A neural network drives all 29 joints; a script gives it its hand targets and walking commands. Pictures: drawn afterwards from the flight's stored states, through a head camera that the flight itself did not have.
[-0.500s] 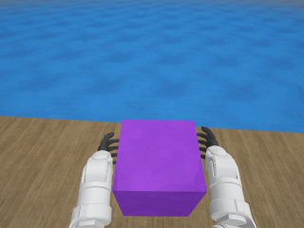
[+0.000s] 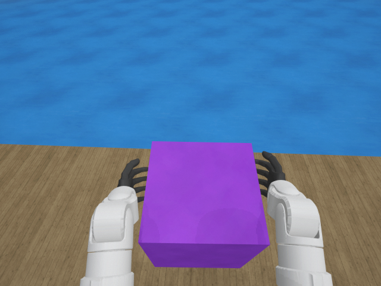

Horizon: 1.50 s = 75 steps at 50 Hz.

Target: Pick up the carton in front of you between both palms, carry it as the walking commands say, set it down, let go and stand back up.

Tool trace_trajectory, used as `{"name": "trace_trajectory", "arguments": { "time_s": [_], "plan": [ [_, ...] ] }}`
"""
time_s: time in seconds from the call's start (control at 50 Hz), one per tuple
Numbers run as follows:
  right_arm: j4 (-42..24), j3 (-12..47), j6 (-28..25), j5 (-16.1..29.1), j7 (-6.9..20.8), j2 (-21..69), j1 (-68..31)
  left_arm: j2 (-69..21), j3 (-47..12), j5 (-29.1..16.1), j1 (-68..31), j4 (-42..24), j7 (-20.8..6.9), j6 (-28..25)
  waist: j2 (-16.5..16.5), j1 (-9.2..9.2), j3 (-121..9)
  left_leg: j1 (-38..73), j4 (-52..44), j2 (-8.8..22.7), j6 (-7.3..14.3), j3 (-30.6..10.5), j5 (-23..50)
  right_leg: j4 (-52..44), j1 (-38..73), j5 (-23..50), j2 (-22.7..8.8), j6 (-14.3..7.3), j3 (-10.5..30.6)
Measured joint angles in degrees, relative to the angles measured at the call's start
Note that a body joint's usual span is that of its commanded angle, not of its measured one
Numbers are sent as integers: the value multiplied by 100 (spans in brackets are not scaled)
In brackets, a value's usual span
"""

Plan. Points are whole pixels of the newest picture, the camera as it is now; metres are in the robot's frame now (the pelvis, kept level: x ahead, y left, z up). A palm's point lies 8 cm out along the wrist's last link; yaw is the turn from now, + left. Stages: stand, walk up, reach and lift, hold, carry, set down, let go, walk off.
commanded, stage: carry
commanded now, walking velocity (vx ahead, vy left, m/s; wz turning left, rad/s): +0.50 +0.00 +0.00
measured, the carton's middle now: (199, 209) +0.29 -0.01 -0.01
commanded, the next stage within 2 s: none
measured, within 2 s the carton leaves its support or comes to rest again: neither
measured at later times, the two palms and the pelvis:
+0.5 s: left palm (152, 110) +0.55 +0.12 +0.07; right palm (259, 108) +0.54 -0.18 +0.08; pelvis +0.28 -0.02 -0.02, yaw -2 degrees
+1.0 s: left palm (162, 56) +0.89 +0.12 +0.07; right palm (239, 52) +0.89 -0.18 +0.08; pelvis +0.62 -0.02 -0.03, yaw -3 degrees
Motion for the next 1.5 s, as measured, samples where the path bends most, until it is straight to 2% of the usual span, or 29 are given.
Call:
{"name": "trace_trajectory", "arguments": {
  "time_s": [0.08, 0.12, 0.16, 0.2, 0.24, 0.26, 0.3, 0.38, 0.48, 0.52, 0.54, 0.56, 0.6, 0.62, 0.66, 0.78, 0.86, 0.94, 0.98, 1.0, 1.02, 1.08, 1.14, 1.2, 1.28, 1.4, 1.44, 1.46, 1.5],
  "plan": [
    [-597, 53, 368, 71, -46, 98, 97, 12, -21, -81, 111, -681, 25, 439, -79, 59, -29, -37, -879, -87, -29, 300, 496, -172, 294, -203, -74, 65, 32],
    [-865, 102, 527, 36, -75, 176, 181, 20, -16, -124, 189, -951, 18, 616, -86, 100, -32, 250, -1593, -127, -11, 537, 921, 144, 375, -555, -88, 118, 54],
    [-938, 254, 642, 8, -86, 163, 190, 37, 43, -154, 277, -1150, 13, 753, -143, 138, -48, 425, -1677, -149, 250, 697, 1521, 1120, 128, -1038, -179, 136, 24],
    [-869, 363, 791, -6, -110, 158, 194, 42, 114, -188, 378, -1220, 29, 924, -115, 115, -44, 496, -1397, -124, 420, 771, 1171, 2635, -540, -1223, -191, 57, -61],
    [-901, 355, 980, 18, -143, 154, 211, 45, 124, -225, 375, -1223, 52, 1102, -3, 64, 4, 729, -1501, -87, 435, 750, 890, 3676, -1219, -1188, -190, -18, -218],
    [-944, 329, 1053, 35, -161, 153, 222, 41, 119, -236, 344, -1210, 59, 1164, 39, 31, 32, 882, -1647, -76, 396, 731, 871, 3853, -1491, -1052, -223, -24, -296],
    [-1028, 265, 1149, 63, -186, 154, 207, 33, 106, -240, 260, -1189, 61, 1230, 99, -39, 83, 1222, -2005, -59, 317, 692, 908, 3671, -1903, -689, -305, 17, -413],
    [-1079, 139, 1180, 87, -205, 173, 73, 12, 115, -203, 81, -1156, 48, 1228, 163, -142, 134, 1862, -2532, 9, 201, 611, 807, 2454, -2314, -21, -386, 115, -561],
    [-1070, 99, 1152, 74, -174, 191, -24, 5, 122, -152, 51, -1205, 23, 1192, 188, -155, 169, 2567, -2492, 166, -90, 556, 192, 1179, -2166, 690, -305, 61, -928],
    [-1132, 81, 1149, 59, -162, 190, -31, -1, 106, -138, 13, -1217, 10, 1174, 221, -137, 202, 2661, -1904, 321, -214, 502, -330, 851, -1829, 792, -202, -33, -1147],
    [-1137, 41, 1124, 54, -151, 173, -29, -9, 68, -124, -20, -1142, 2, 1113, 307, -101, 228, 2482, -1242, 490, -212, 464, -468, 1025, -1795, 992, -146, -167, -1228],
    [-1111, -5, 1097, 53, -139, 156, -12, -15, 25, -103, -50, -1026, -5, 1048, 350, -38, 266, 2126, -334, 564, -174, 284, -473, 1270, -1799, 818, -116, -282, -1283],
    [-1045, -56, 1075, 29, -119, 172, 47, -13, -21, -82, -38, -884, -10, 1009, 283, 25, 392, 1239, 1411, 432, -49, -104, -383, 1303, -1606, 396, -119, -400, -1305],
    [-1030, -38, 1073, 17, -114, 174, 82, -7, -30, -87, 8, -874, -10, 1004, 246, 52, 454, 833, 1966, 376, 24, -168, -256, 1161, -1452, 319, -116, -392, -1307],
    [-1021, 43, 1053, 10, -110, 162, 127, 8, -42, -101, 123, -940, -8, 984, 184, 109, 549, 170, 2338, 341, 116, -156, 121, 770, -1115, 360, -98, -291, -1287],
    [-1145, 267, 847, -29, -93, 150, 238, 32, -34, -161, 331, -1228, 2, 821, 72, 196, 556, -850, 1026, 351, 98, 26, 905, -148, -110, 197, -77, -214, -1148],
    [-1368, 312, 845, -30, -111, 140, 318, 34, -81, -185, 340, -1376, 16, 816, 84, 147, 451, -931, -226, 331, 106, 238, 1454, -397, 559, -164, -65, -61, -1100],
    [-1638, 247, 976, 44, -146, 145, 258, 23, -90, -195, 208, -1580, 25, 954, 59, 105, 401, -691, -992, 208, 236, 519, 1830, -291, 1188, -768, -81, 151, -1042],
    [-1662, 171, 1053, 78, -154, 169, 76, 7, -19, -188, 63, -1656, 33, 1046, 27, 79, 405, -348, -1297, 75, 322, 699, 1747, 332, 1291, -1290, -184, 244, -1011],
    [-1577, 151, 1048, 78, -157, 193, -55, 42, 43, -192, -39, -1650, 32, 1081, -60, 19, 424, -294, -1135, 10, 436, 754, 1781, 1022, 1144, -1563, -335, 233, -995],
    [-1438, 128, 1033, 59, -165, 222, -201, 99, 107, -212, -154, -1584, 32, 1116, -135, -61, 456, -333, -803, -21, 550, 795, 1569, 2009, 793, -1460, -413, 193, -803],
    [-1091, 26, 1102, 38, -227, 260, -536, 229, 240, -275, -481, -1285, 35, 1248, -87, -217, 596, -128, -662, -33, 651, 803, 1090, 4720, -616, -1183, -161, -15, -179],
    [-895, -76, 1137, 116, -273, 145, -748, 211, 316, -237, -832, -976, 41, 1285, -13, -308, 722, 280, -1043, -85, 631, 755, 1000, 5370, -1726, -744, -141, -180, -101],
    [-612, -171, 1083, 226, -301, -35, -1094, 230, 335, -182, -1212, -661, 65, 1207, 30, -349, 784, 670, -1316, -109, 608, 686, 853, 4994, -2496, -435, -219, -205, -89],
    [51, -238, 978, 339, -299, -276, -1724, 377, 381, -163, -1689, -199, 106, 1130, 58, -335, 730, 1145, -1506, -117, 518, 610, 528, 3920, -3057, 31, -327, -171, -152],
    [1077, -227, 947, 367, -319, -546, -2588, 687, 473, -316, -2376, 622, 170, 1132, 60, -221, 688, 1916, -1499, -95, 237, 498, -207, 1779, -2727, 909, -133, -335, -504],
    [1292, -265, 987, 356, -321, -631, -2782, 734, 495, -355, -2640, 939, 197, 1126, 59, -125, 713, 2058, -1040, -28, 151, 490, -582, 1222, -2257, 982, 38, -384, -706],
    [1385, -283, 994, 370, -312, -707, -2867, 721, 508, -360, -2769, 1103, 213, 1092, 98, -28, 743, 1963, -487, 58, 149, 479, -737, 1271, -2137, 899, 96, -413, -746],
    [1571, -345, 968, 409, -289, -808, -2987, 687, 518, -345, -2932, 1347, 247, 1015, 212, 189, 887, 1366, 1218, -14, 213, -14, -563, 1755, -2155, 476, 190, -505, -776]
  ]
}}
